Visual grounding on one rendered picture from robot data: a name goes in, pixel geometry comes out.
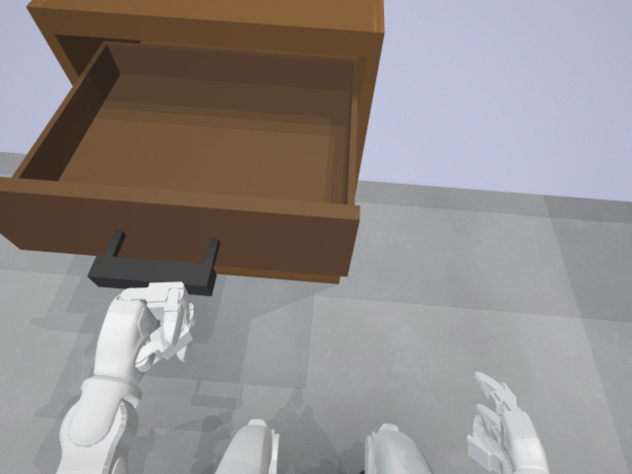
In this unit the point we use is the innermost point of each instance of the right robot hand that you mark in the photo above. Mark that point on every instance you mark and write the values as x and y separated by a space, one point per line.
515 443

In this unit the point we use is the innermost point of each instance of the left robot forearm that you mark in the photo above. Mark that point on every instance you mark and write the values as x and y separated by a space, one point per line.
97 432

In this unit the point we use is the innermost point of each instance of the cabinet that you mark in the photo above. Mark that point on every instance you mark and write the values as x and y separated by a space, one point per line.
349 29

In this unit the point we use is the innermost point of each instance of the handle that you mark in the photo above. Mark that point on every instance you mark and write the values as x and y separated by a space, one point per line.
119 272

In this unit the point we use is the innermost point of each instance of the left robot hand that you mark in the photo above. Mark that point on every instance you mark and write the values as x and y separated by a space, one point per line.
160 312

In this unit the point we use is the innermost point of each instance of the robot thigh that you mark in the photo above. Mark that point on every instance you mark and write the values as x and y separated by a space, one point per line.
253 450
392 452

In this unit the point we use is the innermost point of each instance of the left robot thigh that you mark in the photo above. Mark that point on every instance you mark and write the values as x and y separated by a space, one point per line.
253 450

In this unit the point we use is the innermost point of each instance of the drawer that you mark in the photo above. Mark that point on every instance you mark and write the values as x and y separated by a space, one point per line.
175 145

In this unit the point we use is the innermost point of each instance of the right robot thigh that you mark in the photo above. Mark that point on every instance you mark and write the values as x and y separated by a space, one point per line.
392 452

